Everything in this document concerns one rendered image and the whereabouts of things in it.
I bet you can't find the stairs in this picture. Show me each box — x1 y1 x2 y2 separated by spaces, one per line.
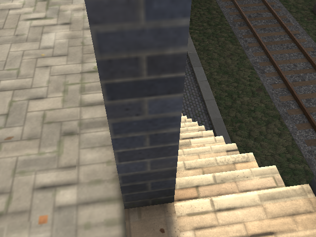
174 114 286 202

